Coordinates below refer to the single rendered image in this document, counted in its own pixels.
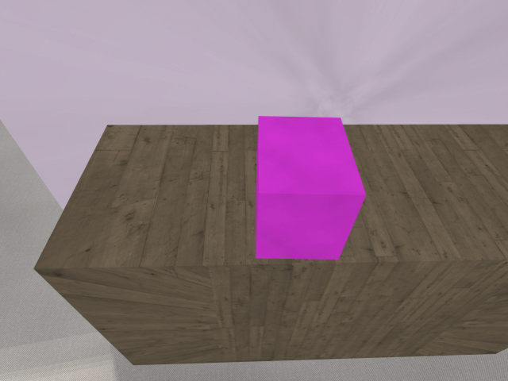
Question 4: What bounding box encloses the carton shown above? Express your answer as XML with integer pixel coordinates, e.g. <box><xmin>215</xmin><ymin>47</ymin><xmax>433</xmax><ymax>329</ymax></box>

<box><xmin>256</xmin><ymin>116</ymin><xmax>366</xmax><ymax>260</ymax></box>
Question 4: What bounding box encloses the pedestal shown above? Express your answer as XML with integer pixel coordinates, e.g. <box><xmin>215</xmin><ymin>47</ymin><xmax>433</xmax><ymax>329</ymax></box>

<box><xmin>34</xmin><ymin>124</ymin><xmax>508</xmax><ymax>365</ymax></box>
